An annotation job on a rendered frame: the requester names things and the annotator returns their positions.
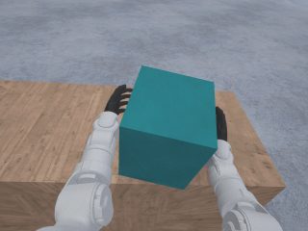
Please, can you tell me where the pedestal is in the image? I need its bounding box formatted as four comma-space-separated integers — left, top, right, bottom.
0, 80, 286, 231

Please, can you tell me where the right robot hand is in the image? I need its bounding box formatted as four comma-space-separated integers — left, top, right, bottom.
216, 106, 227, 141

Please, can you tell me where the left robot forearm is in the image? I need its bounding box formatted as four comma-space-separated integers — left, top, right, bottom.
55, 111, 119, 221

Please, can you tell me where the carton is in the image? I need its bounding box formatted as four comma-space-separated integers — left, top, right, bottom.
118, 65, 218, 190

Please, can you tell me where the left robot hand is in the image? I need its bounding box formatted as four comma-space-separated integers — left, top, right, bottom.
104, 84, 133, 115

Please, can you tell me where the robot left upper arm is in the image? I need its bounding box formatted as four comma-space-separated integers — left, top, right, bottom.
36, 182, 114, 231

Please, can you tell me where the right robot forearm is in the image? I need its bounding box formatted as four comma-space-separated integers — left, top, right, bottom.
205, 140, 283, 231

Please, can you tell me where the robot right upper arm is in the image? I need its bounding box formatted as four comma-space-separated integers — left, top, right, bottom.
221, 208, 283, 231

